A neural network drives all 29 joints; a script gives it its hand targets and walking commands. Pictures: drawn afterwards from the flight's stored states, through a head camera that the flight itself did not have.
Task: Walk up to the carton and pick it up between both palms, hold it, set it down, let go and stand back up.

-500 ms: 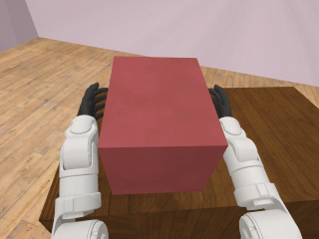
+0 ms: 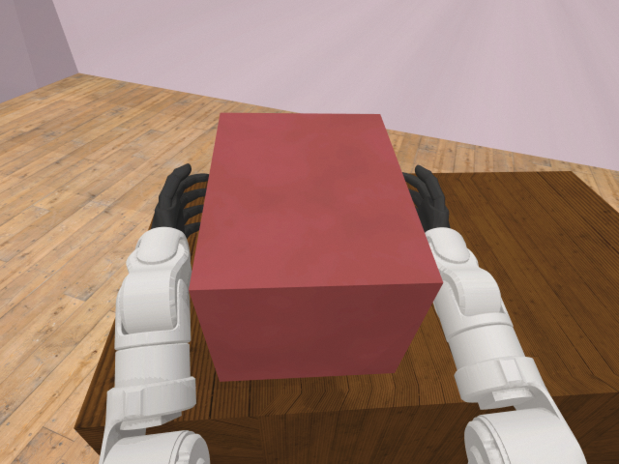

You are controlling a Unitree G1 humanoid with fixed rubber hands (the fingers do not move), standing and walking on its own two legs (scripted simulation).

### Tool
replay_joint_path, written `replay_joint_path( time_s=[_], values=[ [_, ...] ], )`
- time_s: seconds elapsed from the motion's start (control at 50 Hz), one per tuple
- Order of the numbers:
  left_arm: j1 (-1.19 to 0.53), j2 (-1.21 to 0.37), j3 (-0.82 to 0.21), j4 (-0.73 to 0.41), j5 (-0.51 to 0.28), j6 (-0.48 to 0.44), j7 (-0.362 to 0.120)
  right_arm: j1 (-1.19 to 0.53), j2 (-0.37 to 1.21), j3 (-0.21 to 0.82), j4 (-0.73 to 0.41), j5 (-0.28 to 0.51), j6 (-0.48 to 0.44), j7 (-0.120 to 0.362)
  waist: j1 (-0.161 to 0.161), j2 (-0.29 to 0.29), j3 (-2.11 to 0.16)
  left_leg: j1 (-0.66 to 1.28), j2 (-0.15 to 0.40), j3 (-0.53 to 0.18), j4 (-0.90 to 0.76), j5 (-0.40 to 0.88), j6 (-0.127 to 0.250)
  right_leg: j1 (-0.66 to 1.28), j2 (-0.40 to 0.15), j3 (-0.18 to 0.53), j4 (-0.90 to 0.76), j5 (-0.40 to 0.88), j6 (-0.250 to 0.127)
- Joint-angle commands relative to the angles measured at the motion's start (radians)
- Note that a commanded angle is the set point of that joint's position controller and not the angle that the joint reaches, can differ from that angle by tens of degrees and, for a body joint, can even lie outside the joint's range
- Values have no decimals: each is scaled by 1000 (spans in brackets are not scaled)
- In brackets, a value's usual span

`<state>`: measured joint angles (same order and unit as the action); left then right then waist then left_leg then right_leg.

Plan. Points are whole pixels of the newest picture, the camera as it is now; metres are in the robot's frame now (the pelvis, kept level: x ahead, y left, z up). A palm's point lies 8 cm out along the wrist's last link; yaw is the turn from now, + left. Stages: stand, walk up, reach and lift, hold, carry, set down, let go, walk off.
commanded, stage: hold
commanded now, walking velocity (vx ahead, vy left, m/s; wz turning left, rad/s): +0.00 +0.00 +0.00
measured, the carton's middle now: (305, 239) +0.38 +0.00 +0.14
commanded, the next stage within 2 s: none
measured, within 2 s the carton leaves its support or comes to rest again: neither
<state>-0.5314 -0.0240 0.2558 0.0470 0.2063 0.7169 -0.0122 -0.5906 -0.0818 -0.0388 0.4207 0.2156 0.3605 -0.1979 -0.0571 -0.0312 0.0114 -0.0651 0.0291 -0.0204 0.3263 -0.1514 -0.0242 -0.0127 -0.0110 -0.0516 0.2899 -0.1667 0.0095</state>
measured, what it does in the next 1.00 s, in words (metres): stands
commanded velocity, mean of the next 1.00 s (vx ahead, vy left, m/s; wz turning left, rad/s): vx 0.00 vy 0.00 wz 0.00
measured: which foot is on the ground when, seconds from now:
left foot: down 0.00-1.00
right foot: down 0.00-1.00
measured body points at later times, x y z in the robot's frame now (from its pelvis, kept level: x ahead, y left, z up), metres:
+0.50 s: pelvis +0.00 +0.00 +0.00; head -0.04 +0.02 +0.45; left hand +0.37 +0.16 +0.19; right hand +0.37 -0.16 +0.17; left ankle +0.03 +0.13 -0.75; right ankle +0.00 -0.12 -0.75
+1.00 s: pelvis +0.00 +0.00 +0.00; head -0.03 +0.02 +0.45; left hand +0.37 +0.16 +0.18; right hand +0.37 -0.16 +0.17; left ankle +0.03 +0.13 -0.75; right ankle +0.00 -0.12 -0.75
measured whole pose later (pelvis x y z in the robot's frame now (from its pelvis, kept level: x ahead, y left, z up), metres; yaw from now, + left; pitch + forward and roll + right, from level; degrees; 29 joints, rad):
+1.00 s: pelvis +0.00 +0.00 +0.00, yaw +0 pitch -6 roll -1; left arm -0.52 -0.02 0.24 0.03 0.20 0.71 -0.01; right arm -0.57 -0.08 -0.03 0.40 0.23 0.36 -0.21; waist -0.06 -0.03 0.00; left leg -0.08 0.03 -0.02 0.34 -0.16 -0.02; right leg -0.02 -0.01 -0.05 0.29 -0.17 0.01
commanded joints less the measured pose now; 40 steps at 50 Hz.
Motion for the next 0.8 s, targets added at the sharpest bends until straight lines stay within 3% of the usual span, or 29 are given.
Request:
replay_joint_path(
  time_s=[0.0,0.02,0.04,0.06,0.08,0.12,0.14,0.16,0.18,0.24,0.28,0.32,0.36,0.38,0.4,0.44,0.48,0.5,0.52,0.54,0.56,0.58,0.62,0.64,0.66,0.68,0.74,0.76,0.78],
  values=[
    [-686,-513,-541,-158,-128,-83,-149,-821,612,461,-338,86,-62,97,0,41,-445,130,-79,37,-14,215,3,83,60,-11,-16,194,42],
    [-699,-525,-565,-162,-142,-86,-143,-854,615,472,-383,92,-72,97,-8,39,-479,157,-81,33,1,241,-8,85,59,-17,-8,215,43],
    [-702,-529,-558,-163,-130,-89,-139,-820,624,460,-340,91,-62,97,-10,59,-462,163,-82,39,3,262,-8,86,59,-15,-14,222,44],
    [-715,-525,-572,-198,-147,-97,-136,-856,632,488,-419,103,-75,98,-3,34,-556,198,-79,32,17,299,-8,108,65,-13,0,281,45],
    [-686,-500,-536,-151,-125,-92,-135,-826,613,465,-334,95,-57,96,4,43,-467,165,-82,37,6,252,-7,75,69,-23,-7,244,51],
    [-699,-499,-543,-141,-137,-97,-143,-829,617,468,-354,97,-59,91,-10,17,-457,161,-80,39,2,235,5,75,56,-21,-11,243,57],
    [-700,-502,-526,-123,-126,-94,-143,-823,619,450,-312,81,-55,93,-7,25,-436,146,-81,38,-5,218,8,59,53,-12,-12,210,51],
    [-707,-527,-557,-142,-145,-98,-138,-842,630,475,-369,93,-69,94,9,23,-497,145,-77,38,2,239,2,81,67,-14,-8,208,47],
    [-709,-512,-538,-122,-124,-100,-134,-808,625,447,-295,80,-56,96,1,43,-442,139,-78,38,-11,203,-3,60,58,-19,-11,163,46],
    [-668,-528,-544,-92,-128,-88,-136,-838,607,445,-339,74,-74,102,-8,52,-468,164,-72,36,-4,252,-6,59,70,-25,-16,211,42],
    [-702,-525,-557,-142,-144,-101,-134,-838,613,457,-349,85,-72,101,-22,47,-503,187,-75,30,10,276,-12,70,69,-24,-15,228,42],
    [-685,-528,-554,-126,-139,-103,-128,-847,615,459,-368,82,-77,105,5,30,-514,164,-72,33,5,259,-7,73,74,-20,-12,205,41],
    [-719,-537,-574,-123,-144,-105,-123,-856,623,466,-337,91,-78,104,6,59,-476,161,-77,40,8,241,-11,39,62,-16,-11,182,43],
    [-733,-541,-575,-136,-146,-107,-125,-857,628,457,-332,85,-76,105,-13,31,-465,155,-70,33,2,228,-11,44,70,-26,-18,158,41],
    [-730,-529,-562,-129,-137,-103,-124,-828,607,434,-290,82,-69,104,-21,61,-463,170,-65,30,0,221,-13,27,65,-24,-19,140,36],
    [-705,-527,-556,-110,-137,-94,-127,-815,601,425,-274,83,-64,108,-15,49,-413,134,-67,36,-16,196,-8,23,66,-28,-28,116,38],
    [-702,-538,-584,-159,-160,-104,-125,-873,628,490,-406,108,-85,104,-1,16,-544,178,-74,27,13,291,-10,94,68,-23,-3,240,46],
    [-654,-541,-548,-90,-134,-93,-127,-876,619,486,-396,106,-76,95,17,23,-495,158,-75,29,14,307,-4,85,71,-19,-10,260,45],
    [-690,-545,-559,-126,-136,-95,-128,-840,619,473,-348,97,-66,92,-8,37,-511,174,-75,34,17,301,-12,87,72,-22,-9,243,43],
    [-654,-526,-537,-100,-131,-88,-131,-842,612,461,-363,100,-66,88,-7,26,-473,147,-78,32,10,272,-2,85,64,-12,-13,241,47],
    [-661,-502,-515,-70,-98,-80,-140,-814,605,439,-286,84,-48,86,-14,31,-367,126,-85,41,-16,202,3,66,55,-6,-25,188,53],
    [-703,-508,-529,-136,-125,-86,-144,-837,623,461,-331,94,-63,91,-7,23,-439,147,-79,40,-11,222,5,82,57,-11,-21,195,45],
    [-693,-525,-521,-98,-121,-83,-136,-863,617,462,-336,94,-67,101,21,41,-445,133,-77,46,-8,219,-3,69,66,-23,-18,152,40],
    [-702,-536,-545,-105,-130,-89,-135,-854,624,442,-326,83,-70,99,-3,45,-467,135,-75,38,-15,202,-3,67,64,-27,-21,143,41],
    [-726,-539,-551,-151,-139,-92,-127,-878,628,463,-362,89,-80,101,5,73,-524,163,-71,37,5,245,-6,67,65,-25,-3,194,37],
    [-708,-516,-554,-121,-138,-89,-126,-828,615,449,-305,91,-65,99,-11,51,-463,157,-76,36,5,254,-9,61,63,-19,-14,208,44],
    [-675,-528,-541,-107,-132,-86,-128,-836,605,462,-327,102,-61,95,-1,39,-476,171,-73,27,7,281,-4,65,63,-17,-12,236,45],
    [-705,-528,-564,-176,-156,-98,-130,-781,625,458,-318,99,-60,92,-25,54,-507,177,-83,39,16,298,-14,82,58,-20,-2,276,51],
    [-685,-523,-562,-130,-139,-93,-132,-828,615,469,-357,105,-61,89,-4,42,-487,173,-86,35,23,300,-11,81,62,-11,-6,273,55]
  ],
)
